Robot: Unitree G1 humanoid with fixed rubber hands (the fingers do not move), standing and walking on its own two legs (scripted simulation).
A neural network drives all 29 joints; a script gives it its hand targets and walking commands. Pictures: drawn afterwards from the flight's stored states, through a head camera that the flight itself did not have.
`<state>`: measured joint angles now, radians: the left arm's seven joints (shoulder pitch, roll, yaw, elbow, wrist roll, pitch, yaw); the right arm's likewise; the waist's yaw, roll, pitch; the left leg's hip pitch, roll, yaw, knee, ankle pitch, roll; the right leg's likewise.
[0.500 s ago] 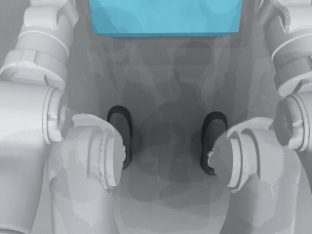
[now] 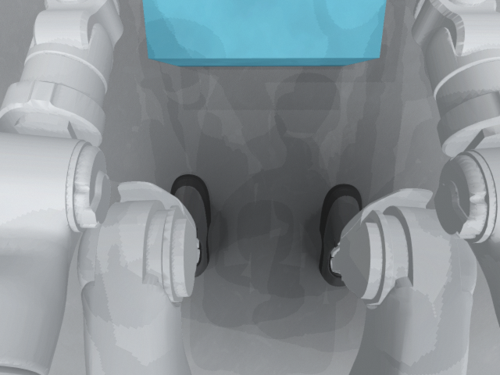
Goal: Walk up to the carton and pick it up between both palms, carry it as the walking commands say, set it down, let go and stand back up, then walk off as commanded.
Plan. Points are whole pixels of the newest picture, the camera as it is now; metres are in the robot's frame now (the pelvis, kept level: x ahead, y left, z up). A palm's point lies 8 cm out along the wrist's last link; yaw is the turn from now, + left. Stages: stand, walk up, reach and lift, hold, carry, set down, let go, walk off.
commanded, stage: reach and lift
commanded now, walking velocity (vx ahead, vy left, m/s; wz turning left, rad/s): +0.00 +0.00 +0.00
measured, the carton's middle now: out of the picture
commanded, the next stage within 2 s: none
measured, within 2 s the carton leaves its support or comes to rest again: leaves its support in 0.46 s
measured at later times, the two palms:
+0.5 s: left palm out of the picture +0.53 +0.21 -0.19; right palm out of the picture +0.54 -0.15 -0.19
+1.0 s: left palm out of the picture +0.53 +0.21 -0.13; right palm out of the picture +0.55 -0.15 -0.13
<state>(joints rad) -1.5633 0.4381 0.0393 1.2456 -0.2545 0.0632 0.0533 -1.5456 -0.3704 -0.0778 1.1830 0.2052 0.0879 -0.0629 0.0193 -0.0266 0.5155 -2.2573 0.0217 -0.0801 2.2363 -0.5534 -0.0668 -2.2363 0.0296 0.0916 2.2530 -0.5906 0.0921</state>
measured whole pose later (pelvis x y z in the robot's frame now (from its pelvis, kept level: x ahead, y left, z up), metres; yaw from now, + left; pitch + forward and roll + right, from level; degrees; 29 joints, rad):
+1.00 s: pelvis -0.02 +0.00 +0.04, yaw +0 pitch +30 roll -1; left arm -1.54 0.43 0.07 1.03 -0.23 0.24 0.14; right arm -1.52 -0.36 -0.13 0.98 0.15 0.25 -0.12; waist 0.03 -0.02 0.53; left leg -2.14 -0.03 -0.11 2.11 -0.50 -0.09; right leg -2.11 0.05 0.08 2.13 -0.55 0.09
